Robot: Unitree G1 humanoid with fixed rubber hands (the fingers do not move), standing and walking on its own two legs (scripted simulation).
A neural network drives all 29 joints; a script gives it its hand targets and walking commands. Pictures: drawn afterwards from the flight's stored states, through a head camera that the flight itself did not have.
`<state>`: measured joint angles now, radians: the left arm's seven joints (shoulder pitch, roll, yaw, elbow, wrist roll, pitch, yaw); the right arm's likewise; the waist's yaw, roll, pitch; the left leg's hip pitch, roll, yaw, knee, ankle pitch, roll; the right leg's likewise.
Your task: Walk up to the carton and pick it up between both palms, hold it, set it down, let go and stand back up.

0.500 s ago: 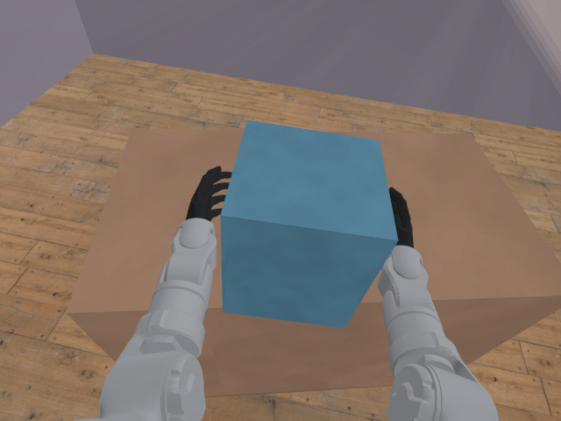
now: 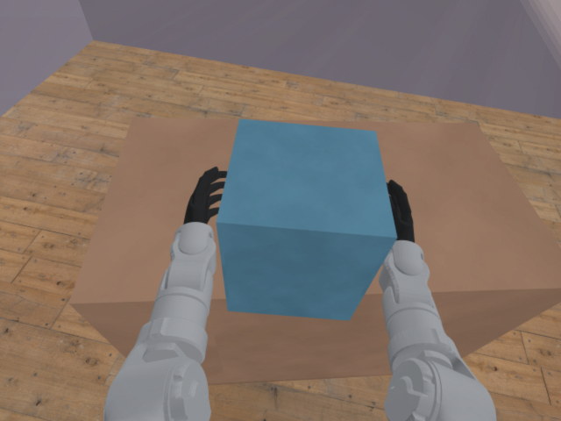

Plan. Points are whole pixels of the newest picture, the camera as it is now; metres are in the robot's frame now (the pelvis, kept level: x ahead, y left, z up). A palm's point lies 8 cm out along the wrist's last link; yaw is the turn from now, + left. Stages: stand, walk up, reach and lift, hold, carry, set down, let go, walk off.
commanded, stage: set down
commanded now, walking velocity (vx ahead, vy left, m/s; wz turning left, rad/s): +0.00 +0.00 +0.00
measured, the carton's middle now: (297, 225) +0.40 -0.01 +0.03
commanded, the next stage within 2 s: none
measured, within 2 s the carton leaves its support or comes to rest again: neither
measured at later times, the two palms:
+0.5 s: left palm (199, 222) +0.38 +0.14 +0.05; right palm (397, 236) +0.37 -0.16 +0.06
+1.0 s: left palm (199, 221) +0.38 +0.14 +0.05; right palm (397, 236) +0.38 -0.16 +0.05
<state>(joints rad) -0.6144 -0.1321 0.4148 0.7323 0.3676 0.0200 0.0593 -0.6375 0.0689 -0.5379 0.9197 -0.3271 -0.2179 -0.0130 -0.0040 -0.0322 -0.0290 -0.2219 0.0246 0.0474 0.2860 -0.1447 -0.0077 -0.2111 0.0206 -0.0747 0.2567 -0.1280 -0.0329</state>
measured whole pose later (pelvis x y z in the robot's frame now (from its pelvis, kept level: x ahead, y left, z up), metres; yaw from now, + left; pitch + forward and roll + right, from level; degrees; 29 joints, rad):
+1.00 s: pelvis -0.01 +0.01 +0.00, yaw -3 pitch +6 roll +0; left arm -0.67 -0.11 0.41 0.81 0.34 -0.02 0.12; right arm -0.71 -0.01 -0.48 1.00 -0.26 -0.21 0.02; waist 0.01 -0.03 -0.03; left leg -0.29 0.02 0.10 0.34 -0.16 0.01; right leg -0.31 0.01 -0.03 0.33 -0.14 -0.02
